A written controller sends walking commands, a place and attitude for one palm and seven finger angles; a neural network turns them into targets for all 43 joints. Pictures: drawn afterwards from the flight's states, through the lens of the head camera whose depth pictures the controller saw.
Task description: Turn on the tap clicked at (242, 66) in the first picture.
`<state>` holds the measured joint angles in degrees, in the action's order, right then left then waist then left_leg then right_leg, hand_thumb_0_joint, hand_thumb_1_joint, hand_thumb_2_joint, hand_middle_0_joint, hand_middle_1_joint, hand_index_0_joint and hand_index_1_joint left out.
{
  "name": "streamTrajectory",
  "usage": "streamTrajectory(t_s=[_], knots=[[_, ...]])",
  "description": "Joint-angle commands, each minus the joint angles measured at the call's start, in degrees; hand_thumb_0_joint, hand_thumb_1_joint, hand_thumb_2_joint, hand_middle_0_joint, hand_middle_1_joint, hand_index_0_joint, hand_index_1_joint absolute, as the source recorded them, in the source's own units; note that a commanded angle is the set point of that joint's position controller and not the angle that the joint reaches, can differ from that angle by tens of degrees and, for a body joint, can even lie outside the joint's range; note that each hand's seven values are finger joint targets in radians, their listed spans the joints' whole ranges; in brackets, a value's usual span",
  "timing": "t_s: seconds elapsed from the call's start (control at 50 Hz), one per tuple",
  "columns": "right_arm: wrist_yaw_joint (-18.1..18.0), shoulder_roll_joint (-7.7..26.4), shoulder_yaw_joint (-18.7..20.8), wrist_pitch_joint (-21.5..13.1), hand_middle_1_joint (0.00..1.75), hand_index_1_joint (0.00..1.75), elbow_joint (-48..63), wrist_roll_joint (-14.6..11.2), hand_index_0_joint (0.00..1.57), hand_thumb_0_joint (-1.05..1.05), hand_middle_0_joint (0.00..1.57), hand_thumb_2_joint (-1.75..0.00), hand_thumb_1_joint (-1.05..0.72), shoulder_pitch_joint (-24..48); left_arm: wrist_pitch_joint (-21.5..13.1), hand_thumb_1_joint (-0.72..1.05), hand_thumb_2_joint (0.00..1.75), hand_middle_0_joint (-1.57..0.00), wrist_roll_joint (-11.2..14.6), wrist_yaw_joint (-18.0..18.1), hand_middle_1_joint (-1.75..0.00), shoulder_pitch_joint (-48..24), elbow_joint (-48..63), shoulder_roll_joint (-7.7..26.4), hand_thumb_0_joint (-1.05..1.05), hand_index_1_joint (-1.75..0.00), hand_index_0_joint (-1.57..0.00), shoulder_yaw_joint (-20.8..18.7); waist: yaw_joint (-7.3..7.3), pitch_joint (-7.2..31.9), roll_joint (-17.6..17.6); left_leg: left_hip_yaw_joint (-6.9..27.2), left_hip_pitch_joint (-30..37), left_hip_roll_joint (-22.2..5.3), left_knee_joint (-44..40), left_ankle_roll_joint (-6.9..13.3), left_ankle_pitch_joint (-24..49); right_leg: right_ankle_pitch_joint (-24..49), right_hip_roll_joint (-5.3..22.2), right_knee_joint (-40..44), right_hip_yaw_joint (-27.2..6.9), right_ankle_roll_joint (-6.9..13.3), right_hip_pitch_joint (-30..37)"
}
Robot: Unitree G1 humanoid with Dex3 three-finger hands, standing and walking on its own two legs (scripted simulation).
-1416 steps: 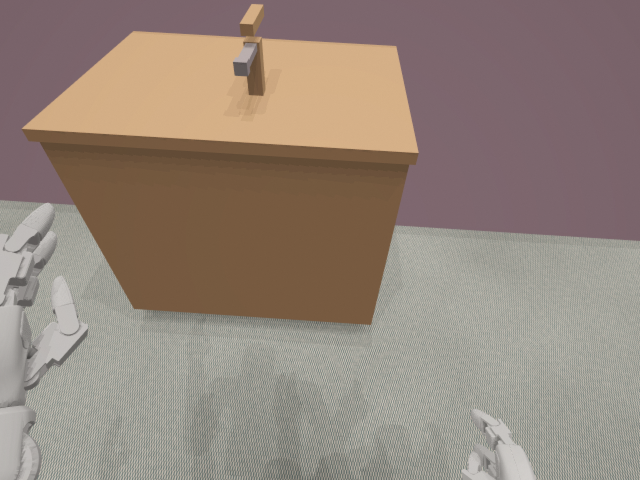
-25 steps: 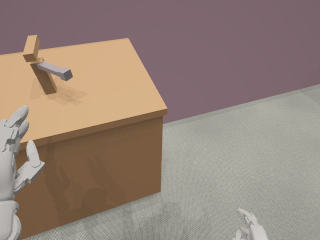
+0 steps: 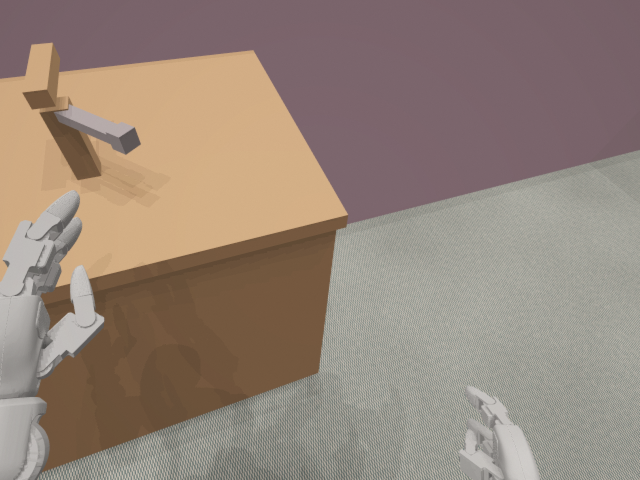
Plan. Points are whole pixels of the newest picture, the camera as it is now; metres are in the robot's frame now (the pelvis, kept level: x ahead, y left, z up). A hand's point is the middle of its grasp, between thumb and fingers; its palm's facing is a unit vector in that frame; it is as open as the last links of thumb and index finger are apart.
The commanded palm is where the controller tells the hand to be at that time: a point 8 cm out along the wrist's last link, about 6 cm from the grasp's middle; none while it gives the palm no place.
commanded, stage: shuffle to correct the standing spot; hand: left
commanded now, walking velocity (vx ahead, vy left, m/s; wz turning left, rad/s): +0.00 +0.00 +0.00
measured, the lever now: (123, 138) +0.50 +0.32 +0.14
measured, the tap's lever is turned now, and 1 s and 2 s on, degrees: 41 41 41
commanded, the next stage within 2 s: come to a stop and stand still in 1.34 s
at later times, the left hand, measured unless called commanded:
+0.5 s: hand (71, 268) +0.27 +0.27 +0.16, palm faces +0.41 -0.83 -0.37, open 7.4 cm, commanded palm +0.21 +0.29 +0.18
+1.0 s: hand (76, 264) +0.27 +0.26 +0.17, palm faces +0.43 -0.83 -0.35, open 7.4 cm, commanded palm +0.22 +0.30 +0.18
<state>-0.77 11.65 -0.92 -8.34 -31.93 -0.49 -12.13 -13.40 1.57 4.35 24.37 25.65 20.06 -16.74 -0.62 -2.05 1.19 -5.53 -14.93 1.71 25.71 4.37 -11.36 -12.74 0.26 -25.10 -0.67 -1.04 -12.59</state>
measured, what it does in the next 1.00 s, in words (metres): lifts its left foot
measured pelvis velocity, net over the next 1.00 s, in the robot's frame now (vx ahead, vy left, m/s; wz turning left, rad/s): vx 0.06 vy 0.02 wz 0.00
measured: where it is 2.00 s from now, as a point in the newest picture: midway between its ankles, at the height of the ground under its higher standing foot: outside the picture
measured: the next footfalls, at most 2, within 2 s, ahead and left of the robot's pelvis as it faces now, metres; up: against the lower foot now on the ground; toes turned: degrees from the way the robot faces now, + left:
left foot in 1.04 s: +0.15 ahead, +0.14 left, +0.00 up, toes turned +1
right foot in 1.28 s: +0.17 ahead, -0.03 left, +0.00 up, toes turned +4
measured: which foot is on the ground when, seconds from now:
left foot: down 0.00-0.88, up 0.90-1.00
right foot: down 0.00-1.00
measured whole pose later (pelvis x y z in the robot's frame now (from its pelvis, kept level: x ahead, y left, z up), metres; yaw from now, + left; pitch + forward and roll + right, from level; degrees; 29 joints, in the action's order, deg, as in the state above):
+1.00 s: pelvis +0.06 +0.02 -0.02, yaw +0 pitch -1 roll -1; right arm -0.5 13.1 0.3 -2.3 -33.8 -0.7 -14.2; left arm -14.0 1.9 7.6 24.1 28.8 20.4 -21.4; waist -1.5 -2.2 1.4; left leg -1.5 -23.4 -0.3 49.5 2.1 -25.4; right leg -24.1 2.4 -35.8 0.6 -1.6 -10.3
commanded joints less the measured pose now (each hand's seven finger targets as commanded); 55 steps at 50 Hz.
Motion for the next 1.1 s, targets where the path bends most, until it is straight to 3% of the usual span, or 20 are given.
streamTrajectory(t_s=[0.0,0.06,0.12,0.16,0.28,0.36,0.4,0.58,0.7,0.76,0.8,0.84,0.88,0.92,0.98,1.0,1.02,1.04,1.06,1.08], knots=[[-1.5,6.5,2.6,-2.4,0.30,0.30,9.3,0.0,0.20,0.00,0.20,-0.90,-0.90,5.4,-3.8,0.90,0.90,-0.20,1.6,2.6,-0.30,-5.9,11.7,14.5,0.00,-0.30,-0.20,-15.1,-1.17,7.9,-1.6,11.0,0.1,-7.8,-9.5,-2.8,-1.9,3.6,0.7,1.2,-0.8,1.7,5.1],[-1.6,6.4,2.4,-3.2,0.30,0.30,8.8,0.3,0.20,0.00,0.20,-0.90,-0.90,5.2,-4.4,0.90,0.90,-0.20,1.6,2.2,-0.30,-10.7,15.5,13.5,0.00,-0.30,-0.20,-13.0,-0.73,10.0,-8.4,9.6,5.8,-7.7,-6.5,-4.2,11.6,8.5,0.9,-0.1,0.1,2.0,4.2],[-0.6,7.2,2.8,-3.8,0.30,0.30,7.5,0.7,0.20,0.00,0.20,-0.90,-0.90,3.7,-3.9,0.90,0.90,-0.20,0.9,2.0,-0.30,-8.5,15.5,10.4,0.00,-0.30,-0.20,-8.9,-0.49,13.8,-10.5,7.7,11.5,-7.5,-1.8,-4.3,20.8,10.5,0.9,-0.9,0.8,2.4,2.9],[0.1,7.3,3.2,-3.7,0.30,0.30,7.3,0.7,0.20,0.00,0.20,-0.90,-0.90,3.3,-3.3,0.90,0.90,-0.20,0.6,1.8,-0.30,-7.4,15.9,7.4,0.00,-0.30,-0.20,-5.8,0.05,14.1,-10.5,8.2,12.6,-7.6,-0.6,-4.3,21.3,9.2,0.6,-2.2,1.4,2.8,1.5],[-0.3,7.5,3.2,-0.7,0.30,0.30,7.5,0.5,0.20,0.00,0.20,-0.90,-0.90,3.9,-1.8,0.90,0.90,-0.20,0.8,2.6,-0.30,-3.8,12.3,10.4,0.00,-0.30,-0.20,-10.1,0.34,10.0,-4.8,9.1,4.9,-7.1,-0.1,-3.6,12.5,8.3,0.6,-4.7,1.6,3.6,2.0],[-1.1,7.1,2.8,0.4,0.30,0.30,8.8,0.2,0.20,0.00,0.20,-0.90,-0.90,4.8,-2.1,0.90,0.90,-0.20,1.5,2.7,-0.30,-6.2,14.4,13.1,0.00,-0.30,-0.20,-13.0,0.42,8.6,-8.4,9.4,5.7,-7.7,0.0,-3.2,13.7,7.5,0.1,-7.6,2.2,3.6,-0.1],[-1.0,6.9,2.8,0.5,0.30,0.30,8.9,0.0,0.20,0.00,0.20,-0.90,-0.90,4.3,-2.0,0.90,0.90,-0.20,1.6,2.6,-0.30,-5.8,13.2,11.5,0.00,-0.30,-0.20,-11.5,0.43,8.4,-6.8,9.6,5.0,-7.9,1.0,-2.6,14.5,7.6,0.2,-7.3,2.4,3.7,0.6],[-1.0,7.1,3.3,1.2,0.30,0.30,8.4,-0.4,0.20,0.00,0.20,-0.90,-0.90,4.2,-1.8,0.90,0.90,-0.20,1.3,3.2,-0.30,-6.7,12.0,10.2,0.00,-0.30,-0.20,-9.4,0.80,8.9,-3.0,6.3,2.9,-4.7,7.2,-2.2,10.5,13.7,4.0,-8.0,-4.2,5.5,1.7],[-1.1,7.2,3.4,1.5,0.30,0.30,9.0,-0.5,0.20,0.00,0.20,-0.90,-0.90,4.2,-2.3,0.90,0.90,-0.20,1.4,3.3,-0.30,-6.3,14.9,11.6,0.00,-0.30,-0.20,-11.3,1.01,8.2,-10.7,12.9,8.5,-9.1,2.0,-1.0,19.4,2.5,0.0,-14.8,3.3,2.8,-4.8],[-0.8,7.2,3.4,1.1,0.30,0.30,9.2,-0.4,0.20,0.00,0.20,-0.90,-0.90,4.6,-2.3,0.90,0.90,-0.20,1.4,3.3,-0.30,-5.5,14.4,11.6,0.00,-0.30,-0.20,-11.6,0.54,7.3,-7.8,11.4,4.9,-9.0,3.2,-1.3,17.7,1.9,0.3,-9.3,4.0,3.5,-0.4],[-0.9,7.0,3.4,1.4,0.30,0.30,9.0,-0.6,0.20,0.00,0.20,-0.90,-0.90,4.6,-2.4,0.90,0.90,-0.20,1.3,3.5,-0.30,-3.2,11.1,11.4,0.00,-0.30,-0.20,-12.0,-0.26,7.9,0.0,6.5,-4.6,-5.6,10.3,-1.9,10.6,10.5,4.3,-5.0,-2.8,6.0,8.8],[-0.7,6.5,3.9,1.9,0.30,0.30,8.5,-0.5,0.20,0.00,0.20,-0.90,-0.90,4.5,-2.9,0.90,0.90,-0.20,1.5,4.0,-0.30,-2.9,9.4,12.1,0.00,-0.30,-0.20,-12.7,-0.44,6.9,12.3,1.7,-16.4,-0.4,25.6,-3.3,-3.2,15.7,16.2,1.5,-20.2,12.5,14.4],[-0.3,7.1,4.1,2.2,0.30,0.30,8.6,-0.9,0.20,0.00,0.20,-0.90,-0.90,5.6,-3.6,0.90,0.90,-0.20,1.2,4.5,-0.30,-5.1,10.8,11.6,0.00,-0.30,-0.20,-11.7,-1.84,3.5,9.5,7.8,-26.4,-3.4,34.5,-3.1,-20.4,19.1,22.5,2.8,-26.8,16.7,16.9],[0.1,6.6,3.6,2.6,0.30,0.30,7.4,-0.4,0.20,0.00,0.20,-0.90,-0.90,4.8,-4.1,0.90,0.90,-0.20,0.8,4.6,-0.30,-5.3,13.0,10.5,0.00,-0.30,-0.20,-10.7,-1.25,1.2,4.0,11.5,-21.8,-7.8,28.2,-2.2,-19.4,13.5,21.1,0.0,-19.0,14.0,9.5],[-0.4,5.2,3.3,2.6,0.30,0.30,6.1,-0.4,0.20,0.00,0.20,-0.90,-0.90,4.5,-3.6,0.90,0.90,-0.20,0.6,4.1,-0.30,-9.3,16.0,10.4,0.00,-0.30,-0.20,-9.6,2.02,5.3,-6.0,0.5,7.0,0.0,7.5,-3.9,0.3,3.3,7.8,-10.3,0.2,6.2,-6.3],[-0.8,6.4,4.1,2.0,0.30,0.30,6.3,-0.5,0.20,0.00,0.20,-0.90,-0.90,4.0,-3.5,0.90,0.90,-0.20,0.7,3.9,-0.30,-9.6,16.6,10.3,0.00,-0.30,-0.20,-9.6,2.73,6.8,-12.4,7.1,14.7,-2.4,3.0,-2.0,0.5,-0.6,3.1,-21.1,3.2,3.7,-12.7],[-0.8,8.5,5.2,1.4,0.30,0.30,7.3,-0.2,0.20,0.00,0.20,-0.90,-0.90,4.2,-3.9,0.90,0.90,-0.20,0.8,4.1,-0.30,-11.3,19.9,10.3,0.00,-0.30,-0.20,-9.8,2.76,8.3,-25.3,26.6,18.0,-14.4,-5.0,3.9,1.3,-15.8,-2.2,-36.9,5.4,0.7,-20.3],[-0.7,6.9,5.0,0.7,0.30,0.30,8.2,-0.2,0.20,0.00,0.20,-0.90,-0.90,5.1,-4.4,0.90,0.90,-0.20,0.2,4.4,-0.30,-11.1,18.7,12.3,0.00,-0.30,-0.20,-11.3,1.95,7.3,-21.0,33.7,12.6,-18.2,-8.9,9.1,-2.1,-21.0,-2.8,-44.4,0.9,1.5,-20.0],[-0.9,5.9,4.5,0.3,0.30,0.30,7.9,-0.4,0.20,0.00,0.20,-0.90,-0.90,5.1,-4.1,0.90,0.90,-0.20,0.7,4.1,-0.30,-8.1,13.7,12.3,0.00,-0.30,-0.20,-12.1,1.37,5.2,-13.0,35.1,9.8,-19.2,-9.1,11.3,-2.6,-20.3,-1.7,-46.2,-0.2,1.3,-21.2],[-0.7,6.4,4.3,0.3,0.30,0.30,7.3,0.2,0.20,0.00,0.20,-0.90,-0.90,5.3,-3.4,0.90,0.90,-0.20,0.7,3.7,-0.30,-9.2,15.1,12.4,0.00,-0.30,-0.20,-11.8,1.41,4.6,-10.6,34.7,5.2,-19.7,-9.1,11.9,-4.5,-19.4,1.0,-46.2,-1.3,1.2,-20.4]])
